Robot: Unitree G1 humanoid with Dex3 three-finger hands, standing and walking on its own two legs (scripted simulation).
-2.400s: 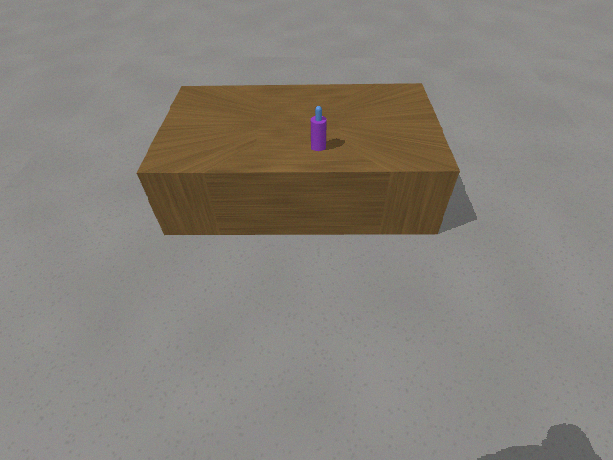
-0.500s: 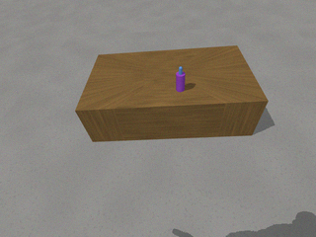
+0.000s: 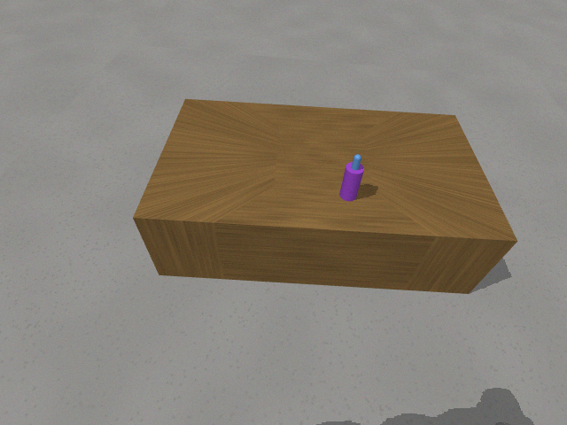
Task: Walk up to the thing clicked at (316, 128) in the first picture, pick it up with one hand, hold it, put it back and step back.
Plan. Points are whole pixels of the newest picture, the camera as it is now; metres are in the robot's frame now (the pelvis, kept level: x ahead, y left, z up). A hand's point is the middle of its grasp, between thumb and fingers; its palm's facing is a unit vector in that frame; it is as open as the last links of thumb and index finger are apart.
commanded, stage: walk up
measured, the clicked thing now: (352, 176) +0.92 -0.22 -0.31
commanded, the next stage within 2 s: none
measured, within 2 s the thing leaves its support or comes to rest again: neither
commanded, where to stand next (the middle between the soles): +0.34 +0.02 m, yaw -2 degrees
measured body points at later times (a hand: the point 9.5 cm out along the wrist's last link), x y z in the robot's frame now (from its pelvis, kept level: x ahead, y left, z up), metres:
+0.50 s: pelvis +0.17 +0.01 +0.00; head +0.18 -0.01 +0.45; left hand +0.22 +0.34 -0.09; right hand +0.24 -0.31 -0.12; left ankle +0.24 +0.16 -0.69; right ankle +0.19 -0.12 -0.73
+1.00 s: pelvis +0.26 +0.05 -0.01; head +0.29 +0.06 +0.44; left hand +0.34 +0.37 -0.14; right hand +0.32 -0.27 -0.12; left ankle +0.30 +0.17 -0.73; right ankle +0.29 -0.09 -0.73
